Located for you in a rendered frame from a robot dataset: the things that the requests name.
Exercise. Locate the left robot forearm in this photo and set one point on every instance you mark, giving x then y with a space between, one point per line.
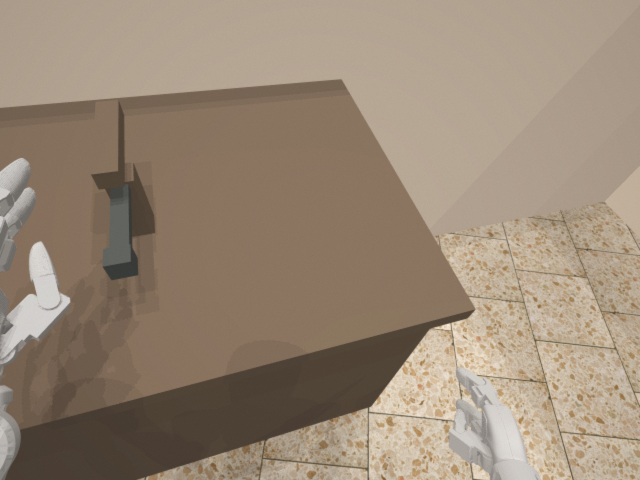
10 436

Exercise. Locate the tap lever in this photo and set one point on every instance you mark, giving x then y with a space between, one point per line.
120 260

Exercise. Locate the right robot hand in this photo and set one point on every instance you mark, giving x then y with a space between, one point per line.
494 434

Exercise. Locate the right robot forearm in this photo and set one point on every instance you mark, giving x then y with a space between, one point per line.
513 470

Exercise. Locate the left robot hand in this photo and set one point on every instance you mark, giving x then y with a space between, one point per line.
35 315

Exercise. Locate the counter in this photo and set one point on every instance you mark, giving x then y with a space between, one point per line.
284 275

